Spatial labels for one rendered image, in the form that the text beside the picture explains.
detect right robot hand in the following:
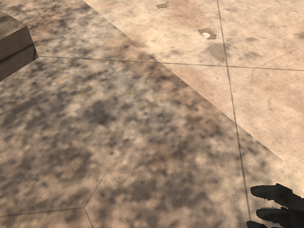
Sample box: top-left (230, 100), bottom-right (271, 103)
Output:
top-left (246, 183), bottom-right (304, 228)

